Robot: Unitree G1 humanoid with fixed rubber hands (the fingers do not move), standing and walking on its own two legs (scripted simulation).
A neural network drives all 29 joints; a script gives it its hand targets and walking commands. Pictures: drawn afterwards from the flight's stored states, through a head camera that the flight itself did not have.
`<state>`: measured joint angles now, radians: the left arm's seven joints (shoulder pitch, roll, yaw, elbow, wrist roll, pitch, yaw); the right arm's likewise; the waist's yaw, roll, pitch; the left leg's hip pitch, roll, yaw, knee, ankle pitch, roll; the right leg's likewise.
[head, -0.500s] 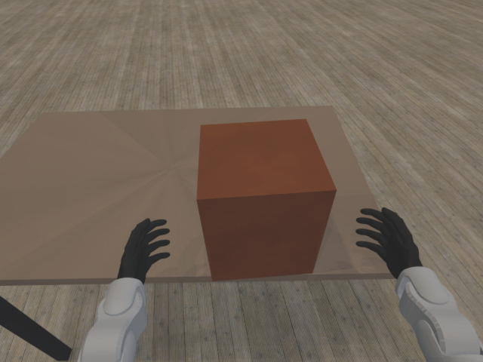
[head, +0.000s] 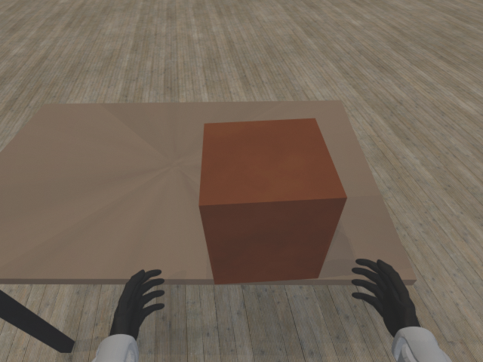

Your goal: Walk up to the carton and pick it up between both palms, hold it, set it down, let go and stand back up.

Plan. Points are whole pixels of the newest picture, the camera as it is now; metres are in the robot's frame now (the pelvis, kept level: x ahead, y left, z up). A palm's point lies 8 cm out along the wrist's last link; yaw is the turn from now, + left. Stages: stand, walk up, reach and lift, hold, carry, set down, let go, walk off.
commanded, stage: set down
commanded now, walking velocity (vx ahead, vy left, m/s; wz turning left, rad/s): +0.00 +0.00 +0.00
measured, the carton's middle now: (263, 204) +0.41 +0.00 +0.03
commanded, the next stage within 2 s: let go in 1.60 s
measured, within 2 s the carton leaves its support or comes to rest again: neither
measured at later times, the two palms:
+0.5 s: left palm out of the picture +0.14 +0.22 -0.04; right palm (398, 358) +0.16 -0.19 -0.02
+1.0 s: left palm out of the picture +0.14 +0.22 -0.07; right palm (389, 360) +0.17 -0.19 -0.05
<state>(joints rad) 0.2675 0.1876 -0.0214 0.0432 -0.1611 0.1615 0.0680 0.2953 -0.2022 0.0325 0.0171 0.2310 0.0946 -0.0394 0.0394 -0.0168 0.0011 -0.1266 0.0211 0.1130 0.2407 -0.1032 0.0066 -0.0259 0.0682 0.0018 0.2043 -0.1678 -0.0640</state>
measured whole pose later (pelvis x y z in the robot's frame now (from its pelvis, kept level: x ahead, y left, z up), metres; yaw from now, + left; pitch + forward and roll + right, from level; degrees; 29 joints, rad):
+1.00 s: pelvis +0.01 -0.01 +0.00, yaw +0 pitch +0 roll +1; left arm 0.31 0.20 0.01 0.20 -0.05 0.46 -0.02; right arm 0.32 -0.11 0.04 0.23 0.11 0.25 -0.05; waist 0.03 -0.05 0.01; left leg -0.14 0.02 0.11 0.27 -0.13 0.00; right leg -0.06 0.07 0.00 0.28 -0.22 -0.07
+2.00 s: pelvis -0.02 +0.01 -0.01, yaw -2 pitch +0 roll +0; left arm 0.17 0.23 -0.01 0.35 0.01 0.37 0.01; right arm 0.14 -0.19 -0.08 0.65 0.00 0.01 0.08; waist 0.01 -0.05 0.01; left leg -0.22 0.02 0.14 0.37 -0.14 0.03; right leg -0.16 0.06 0.03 0.40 -0.23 -0.05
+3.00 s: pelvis +0.01 +0.05 -0.01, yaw -1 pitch +1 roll -1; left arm 0.37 0.19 0.01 0.86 0.04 -0.03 0.04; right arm 0.36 -0.17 -0.04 0.96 -0.04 -0.02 -0.01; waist 0.00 -0.01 -0.06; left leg -0.26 -0.01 0.13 0.50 -0.27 0.08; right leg -0.15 0.03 0.02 0.45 -0.31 -0.01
